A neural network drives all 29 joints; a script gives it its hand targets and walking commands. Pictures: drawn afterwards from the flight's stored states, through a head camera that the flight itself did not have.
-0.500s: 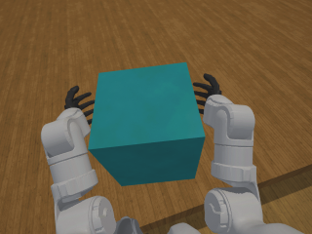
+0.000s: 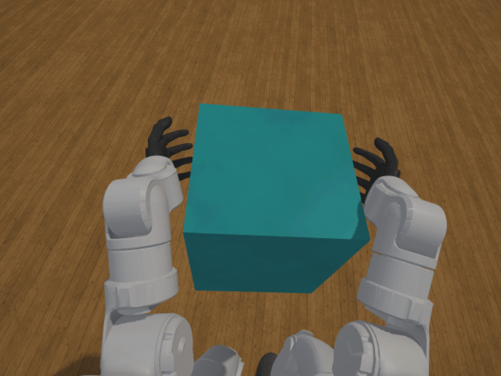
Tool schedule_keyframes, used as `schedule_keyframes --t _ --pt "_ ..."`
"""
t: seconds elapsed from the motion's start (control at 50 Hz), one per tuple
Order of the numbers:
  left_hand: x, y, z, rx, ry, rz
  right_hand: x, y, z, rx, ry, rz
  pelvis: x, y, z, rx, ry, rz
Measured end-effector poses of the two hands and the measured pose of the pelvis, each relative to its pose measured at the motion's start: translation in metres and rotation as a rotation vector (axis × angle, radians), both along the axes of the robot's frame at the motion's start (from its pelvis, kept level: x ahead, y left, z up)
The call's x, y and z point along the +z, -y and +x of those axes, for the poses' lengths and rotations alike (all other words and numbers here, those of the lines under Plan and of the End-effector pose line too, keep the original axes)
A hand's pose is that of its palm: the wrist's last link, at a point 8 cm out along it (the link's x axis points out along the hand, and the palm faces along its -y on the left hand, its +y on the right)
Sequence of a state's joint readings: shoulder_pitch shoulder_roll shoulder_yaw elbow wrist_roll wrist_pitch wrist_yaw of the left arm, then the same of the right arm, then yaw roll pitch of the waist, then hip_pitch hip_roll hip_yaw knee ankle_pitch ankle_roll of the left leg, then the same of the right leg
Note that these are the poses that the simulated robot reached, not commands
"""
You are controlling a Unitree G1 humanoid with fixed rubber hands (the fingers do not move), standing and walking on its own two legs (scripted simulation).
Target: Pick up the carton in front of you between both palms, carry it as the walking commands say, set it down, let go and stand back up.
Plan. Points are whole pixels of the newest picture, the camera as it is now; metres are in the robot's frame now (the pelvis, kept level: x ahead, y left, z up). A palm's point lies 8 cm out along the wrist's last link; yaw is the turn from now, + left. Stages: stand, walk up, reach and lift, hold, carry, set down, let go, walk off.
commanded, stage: carry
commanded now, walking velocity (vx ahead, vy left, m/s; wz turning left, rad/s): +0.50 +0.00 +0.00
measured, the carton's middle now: (262, 209) +0.35 +0.06 +0.04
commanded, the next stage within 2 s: none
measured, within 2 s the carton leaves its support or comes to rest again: neither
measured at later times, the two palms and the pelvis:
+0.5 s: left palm out of the picture +0.70 +0.19 +0.22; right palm (397, 12) +0.68 -0.11 +0.23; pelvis +0.35 +0.06 +0.08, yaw -3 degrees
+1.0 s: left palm out of the picture +0.91 +0.15 +0.16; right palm (388, 3) +0.92 -0.15 +0.15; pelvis +0.68 +0.00 +0.09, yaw +1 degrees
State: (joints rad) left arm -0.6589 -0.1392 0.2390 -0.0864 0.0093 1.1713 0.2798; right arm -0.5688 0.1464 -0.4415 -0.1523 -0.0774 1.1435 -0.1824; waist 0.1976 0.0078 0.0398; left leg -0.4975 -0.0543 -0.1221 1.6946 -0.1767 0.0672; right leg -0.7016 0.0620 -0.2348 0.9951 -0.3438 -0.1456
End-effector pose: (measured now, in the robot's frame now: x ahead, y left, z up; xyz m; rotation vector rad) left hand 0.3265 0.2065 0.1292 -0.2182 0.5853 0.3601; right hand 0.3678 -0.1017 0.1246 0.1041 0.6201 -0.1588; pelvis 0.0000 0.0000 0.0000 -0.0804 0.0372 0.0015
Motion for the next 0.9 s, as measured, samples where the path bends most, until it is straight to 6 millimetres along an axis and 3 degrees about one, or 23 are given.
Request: schedule_keyframes --t 0.14,0.22,0.28,0.38,0.46,0.58,0.68,0.76,0.9 --pt "0.089 0.013 0.103 -0.052 0.086 0.027 0.078 0.014 0.088 -0.034 0.084 0.012 0.064 -0.006 0.091 0.012 -0.016 0.069" --pt "0.131 0.027 0.171 -0.117 0.136 0.058 0.114 0.026 0.139 -0.062 0.131 0.025 0.079 -0.018 0.151 -0.004 -0.038 0.085" --pt "0.145 0.032 0.221 -0.162 0.145 0.069 0.129 0.031 0.179 -0.089 0.137 0.021 0.08 -0.029 0.2 -0.014 -0.042 0.083" --pt "0.133 0.023 0.305 -0.186 0.13 0.075 0.131 0.024 0.249 -0.118 0.123 0.015 0.063 -0.05 0.285 -0.042 -0.013 0.079" --pt "0.105 0.015 0.358 -0.203 0.029 0.043 0.116 0.012 0.292 -0.134 0.035 0.012 0.071 -0.058 0.327 -0.054 -0.019 0.08" --pt "0.082 0.009 0.413 -0.189 -0.034 -0.036 0.097 0.003 0.35 -0.146 -0.025 0.029 0.094 -0.059 0.389 -0.057 -0.048 0.052" --pt "0.065 0.008 0.447 -0.172 -0.038 -0.051 0.081 0.001 0.395 -0.1 -0.026 0.01 0.1 -0.052 0.453 -0.045 -0.061 0.044" --pt "0.057 0.018 0.48 -0.205 -0.038 0.011 0.07 0.009 0.437 -0.033 -0.019 -0.013 0.095 -0.04 0.51 -0.039 -0.055 0.059" --pt "0.039 0.051 0.557 -0.233 -0.039 0.098 0.038 0.042 0.513 -0.01 -0.009 -0.006 0.07 -0.01 0.621 -0.006 -0.04 0.061"
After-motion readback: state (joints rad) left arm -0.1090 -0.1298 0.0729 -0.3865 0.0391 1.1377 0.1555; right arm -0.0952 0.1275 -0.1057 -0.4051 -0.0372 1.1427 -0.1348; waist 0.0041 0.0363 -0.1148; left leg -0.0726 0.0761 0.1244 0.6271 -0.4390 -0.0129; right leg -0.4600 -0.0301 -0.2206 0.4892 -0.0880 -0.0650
